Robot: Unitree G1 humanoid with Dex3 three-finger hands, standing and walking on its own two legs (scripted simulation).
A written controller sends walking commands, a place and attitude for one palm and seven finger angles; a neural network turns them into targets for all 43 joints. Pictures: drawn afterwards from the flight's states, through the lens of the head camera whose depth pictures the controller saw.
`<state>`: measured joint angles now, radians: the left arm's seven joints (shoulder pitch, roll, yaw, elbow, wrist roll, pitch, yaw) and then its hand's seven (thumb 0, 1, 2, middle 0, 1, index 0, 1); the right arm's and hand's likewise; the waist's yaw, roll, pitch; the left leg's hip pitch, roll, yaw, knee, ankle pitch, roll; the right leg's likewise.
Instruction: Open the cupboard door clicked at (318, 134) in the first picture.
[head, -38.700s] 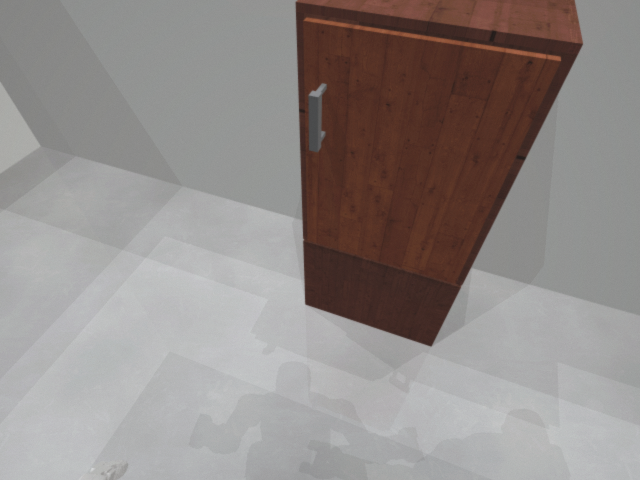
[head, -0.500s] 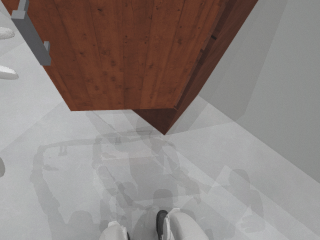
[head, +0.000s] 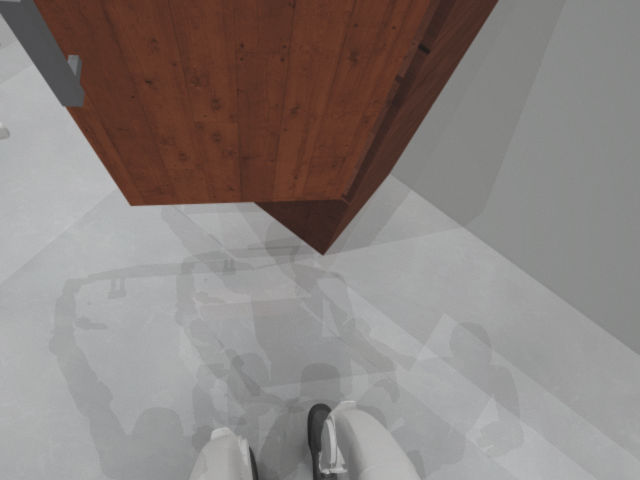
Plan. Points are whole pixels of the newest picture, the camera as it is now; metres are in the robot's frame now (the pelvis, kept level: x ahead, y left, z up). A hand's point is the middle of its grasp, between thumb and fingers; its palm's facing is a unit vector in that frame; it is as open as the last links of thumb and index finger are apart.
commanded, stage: slide the fingers in behind the handle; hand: left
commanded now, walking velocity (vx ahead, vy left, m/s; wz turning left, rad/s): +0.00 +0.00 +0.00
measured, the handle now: (48, 38) +0.57 +0.22 +0.10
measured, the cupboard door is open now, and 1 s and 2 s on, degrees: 44 44 41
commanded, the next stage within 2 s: move the hooked fingers beside the handle in 1.66 s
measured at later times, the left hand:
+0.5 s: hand out of the picture +0.53 +0.27 +0.10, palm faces +0.00 -1.00 -0.01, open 14.2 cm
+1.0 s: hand (3, 81) +0.51 +0.25 +0.11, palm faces +0.04 -1.00 +0.00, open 15.1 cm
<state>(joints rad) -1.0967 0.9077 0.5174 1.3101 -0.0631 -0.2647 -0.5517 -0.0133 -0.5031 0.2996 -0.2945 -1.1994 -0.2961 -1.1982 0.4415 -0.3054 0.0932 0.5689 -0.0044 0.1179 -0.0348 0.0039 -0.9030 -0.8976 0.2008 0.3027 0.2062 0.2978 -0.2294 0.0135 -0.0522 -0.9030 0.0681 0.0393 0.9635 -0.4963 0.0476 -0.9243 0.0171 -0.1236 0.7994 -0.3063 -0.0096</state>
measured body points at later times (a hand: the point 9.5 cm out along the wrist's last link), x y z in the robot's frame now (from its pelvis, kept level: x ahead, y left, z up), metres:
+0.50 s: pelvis +0.01 +0.01 +0.00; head +0.16 +0.04 +0.43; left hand +0.53 +0.32 +0.11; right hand -0.03 -0.25 -0.09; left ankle -0.04 +0.08 -0.68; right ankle +0.03 -0.12 -0.68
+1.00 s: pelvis +0.01 +0.00 +0.01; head +0.15 +0.03 +0.44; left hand +0.51 +0.31 +0.11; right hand +0.00 -0.27 -0.09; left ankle -0.04 +0.08 -0.68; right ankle +0.03 -0.13 -0.68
